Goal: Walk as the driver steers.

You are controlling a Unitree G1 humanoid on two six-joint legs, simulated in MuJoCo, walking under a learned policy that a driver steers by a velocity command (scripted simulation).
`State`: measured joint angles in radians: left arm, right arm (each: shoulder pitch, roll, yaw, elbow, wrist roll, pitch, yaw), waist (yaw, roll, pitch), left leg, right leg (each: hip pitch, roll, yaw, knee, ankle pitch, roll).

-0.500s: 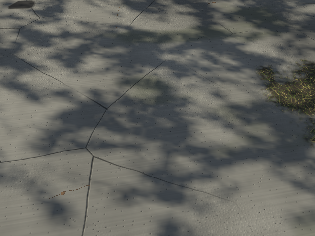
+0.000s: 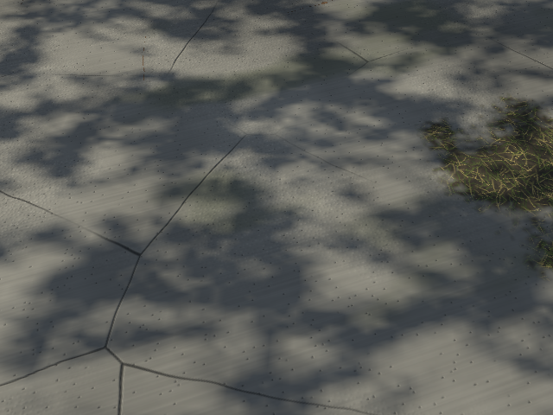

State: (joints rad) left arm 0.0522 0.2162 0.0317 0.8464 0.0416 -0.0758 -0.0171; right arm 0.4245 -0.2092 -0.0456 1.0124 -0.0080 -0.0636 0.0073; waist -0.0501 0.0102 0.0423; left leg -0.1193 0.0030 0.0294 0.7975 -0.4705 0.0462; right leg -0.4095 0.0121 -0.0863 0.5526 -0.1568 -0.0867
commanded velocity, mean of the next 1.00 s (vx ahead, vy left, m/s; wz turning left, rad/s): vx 0.21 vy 0.00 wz -0.01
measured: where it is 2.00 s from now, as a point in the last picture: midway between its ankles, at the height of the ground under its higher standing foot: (252, 372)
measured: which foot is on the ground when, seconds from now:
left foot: up 0.00-0.44, down 0.46-1.00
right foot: down 0.00-0.46, up 0.48-0.78, down 0.80-1.00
